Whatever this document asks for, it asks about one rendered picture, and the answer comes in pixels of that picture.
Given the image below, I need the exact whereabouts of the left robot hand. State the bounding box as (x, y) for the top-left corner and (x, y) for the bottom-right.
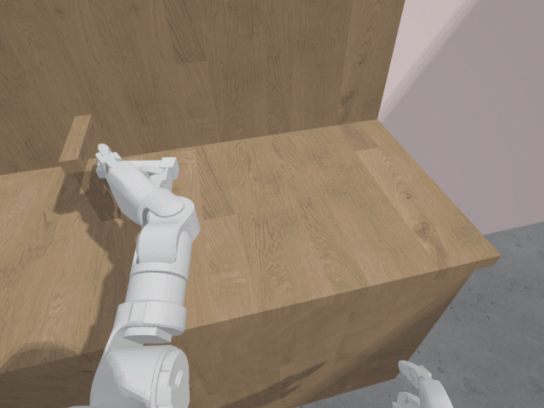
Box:
(95, 144), (173, 225)

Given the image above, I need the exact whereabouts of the robot left upper arm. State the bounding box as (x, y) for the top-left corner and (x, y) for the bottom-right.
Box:
(68, 345), (190, 408)

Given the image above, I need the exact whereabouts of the right robot hand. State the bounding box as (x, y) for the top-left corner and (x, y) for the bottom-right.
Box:
(393, 360), (453, 408)

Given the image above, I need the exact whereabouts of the counter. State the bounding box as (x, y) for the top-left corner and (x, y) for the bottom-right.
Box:
(0, 0), (501, 408)

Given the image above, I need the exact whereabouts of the tap lever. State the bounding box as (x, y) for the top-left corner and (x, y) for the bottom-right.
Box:
(96, 157), (179, 179)

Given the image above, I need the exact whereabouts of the robot left forearm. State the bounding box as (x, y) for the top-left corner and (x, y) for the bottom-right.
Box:
(90, 189), (200, 406)

